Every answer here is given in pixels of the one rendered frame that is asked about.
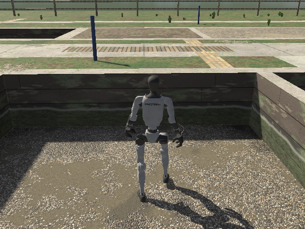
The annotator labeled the right robot foot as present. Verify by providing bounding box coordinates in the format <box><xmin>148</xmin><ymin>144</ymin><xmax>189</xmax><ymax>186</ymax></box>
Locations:
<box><xmin>163</xmin><ymin>174</ymin><xmax>169</xmax><ymax>183</ymax></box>

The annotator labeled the right robot hand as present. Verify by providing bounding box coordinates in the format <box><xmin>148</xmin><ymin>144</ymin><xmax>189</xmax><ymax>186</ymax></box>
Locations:
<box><xmin>173</xmin><ymin>136</ymin><xmax>183</xmax><ymax>148</ymax></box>

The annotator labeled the robot left upper arm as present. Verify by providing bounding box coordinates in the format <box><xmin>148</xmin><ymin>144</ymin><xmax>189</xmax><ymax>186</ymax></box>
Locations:
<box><xmin>130</xmin><ymin>96</ymin><xmax>143</xmax><ymax>121</ymax></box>

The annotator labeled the left robot thigh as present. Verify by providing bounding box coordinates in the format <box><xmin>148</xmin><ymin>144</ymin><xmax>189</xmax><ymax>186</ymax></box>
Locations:
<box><xmin>135</xmin><ymin>134</ymin><xmax>146</xmax><ymax>172</ymax></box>

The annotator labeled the left robot forearm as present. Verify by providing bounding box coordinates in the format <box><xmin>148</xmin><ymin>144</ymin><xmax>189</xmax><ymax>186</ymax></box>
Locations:
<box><xmin>126</xmin><ymin>114</ymin><xmax>134</xmax><ymax>130</ymax></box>

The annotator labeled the robot right upper arm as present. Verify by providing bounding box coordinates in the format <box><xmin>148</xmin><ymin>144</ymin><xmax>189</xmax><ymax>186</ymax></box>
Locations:
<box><xmin>163</xmin><ymin>96</ymin><xmax>176</xmax><ymax>124</ymax></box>

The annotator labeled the left robot hand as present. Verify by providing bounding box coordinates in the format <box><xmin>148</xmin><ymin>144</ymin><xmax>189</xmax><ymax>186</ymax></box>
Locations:
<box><xmin>125</xmin><ymin>129</ymin><xmax>136</xmax><ymax>138</ymax></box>

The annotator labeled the right robot forearm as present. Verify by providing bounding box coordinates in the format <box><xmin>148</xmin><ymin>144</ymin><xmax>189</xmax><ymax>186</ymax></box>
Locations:
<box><xmin>171</xmin><ymin>116</ymin><xmax>182</xmax><ymax>138</ymax></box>

